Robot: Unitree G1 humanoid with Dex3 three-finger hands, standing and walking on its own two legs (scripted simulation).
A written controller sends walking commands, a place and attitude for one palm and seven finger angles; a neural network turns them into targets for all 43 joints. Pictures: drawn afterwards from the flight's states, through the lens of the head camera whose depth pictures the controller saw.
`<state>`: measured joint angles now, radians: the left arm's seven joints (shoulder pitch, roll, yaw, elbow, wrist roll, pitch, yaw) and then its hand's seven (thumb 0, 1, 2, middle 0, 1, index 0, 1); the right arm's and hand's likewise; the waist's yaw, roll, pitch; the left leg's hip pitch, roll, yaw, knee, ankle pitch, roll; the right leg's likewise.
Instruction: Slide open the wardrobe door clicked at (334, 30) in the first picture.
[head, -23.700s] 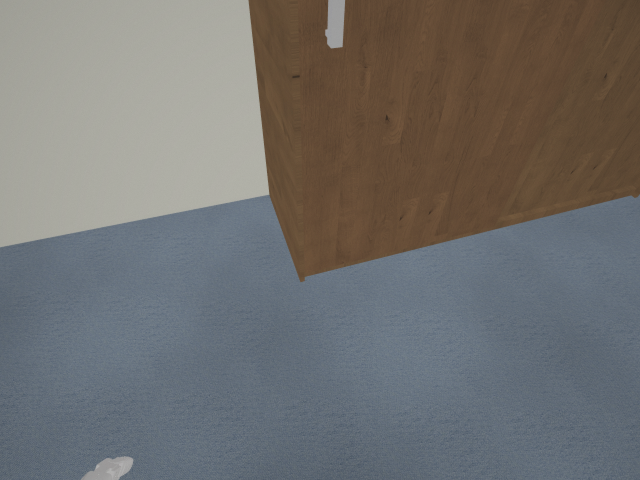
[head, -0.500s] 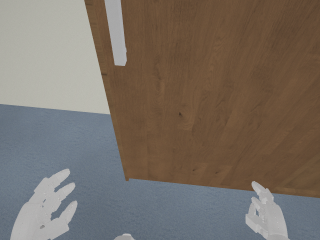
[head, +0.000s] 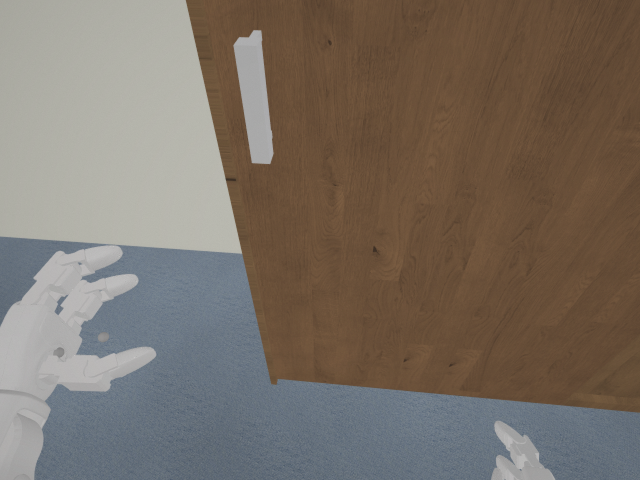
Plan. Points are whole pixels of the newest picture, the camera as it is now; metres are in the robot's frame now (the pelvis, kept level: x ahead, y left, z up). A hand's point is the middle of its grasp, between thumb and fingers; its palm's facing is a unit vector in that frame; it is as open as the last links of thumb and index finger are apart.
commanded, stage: raise the hand with hooked fingers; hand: left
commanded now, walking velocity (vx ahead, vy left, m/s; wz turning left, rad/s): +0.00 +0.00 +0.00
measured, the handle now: (259, 98) +0.53 +0.14 +0.24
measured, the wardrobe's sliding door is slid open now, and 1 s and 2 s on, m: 0.00 0.00 0.00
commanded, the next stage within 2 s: move the hooked fingers beside the handle in 1.16 s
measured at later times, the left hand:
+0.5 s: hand (55, 263) +0.25 +0.27 +0.21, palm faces +0.06 -0.99 -0.12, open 13.9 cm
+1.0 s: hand (58, 209) +0.27 +0.26 +0.25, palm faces +0.06 -0.99 -0.11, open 14.0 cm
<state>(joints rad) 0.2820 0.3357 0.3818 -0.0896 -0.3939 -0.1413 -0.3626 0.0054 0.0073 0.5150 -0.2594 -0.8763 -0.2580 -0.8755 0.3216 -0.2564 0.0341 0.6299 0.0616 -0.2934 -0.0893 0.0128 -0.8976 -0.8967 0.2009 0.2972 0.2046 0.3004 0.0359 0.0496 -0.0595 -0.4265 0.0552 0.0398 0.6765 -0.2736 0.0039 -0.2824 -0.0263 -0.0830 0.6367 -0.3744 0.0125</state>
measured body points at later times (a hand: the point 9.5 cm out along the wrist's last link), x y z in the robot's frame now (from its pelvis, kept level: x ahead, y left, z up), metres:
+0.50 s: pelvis -0.01 +0.00 +0.02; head -0.03 -0.02 +0.47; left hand +0.24 +0.33 +0.22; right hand +0.21 -0.20 -0.04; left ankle +0.05 +0.12 -0.72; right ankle -0.02 -0.13 -0.72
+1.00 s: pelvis +0.01 -0.01 +0.02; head -0.02 -0.03 +0.47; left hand +0.27 +0.32 +0.26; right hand +0.21 -0.23 -0.04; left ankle +0.05 +0.12 -0.72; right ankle -0.02 -0.13 -0.72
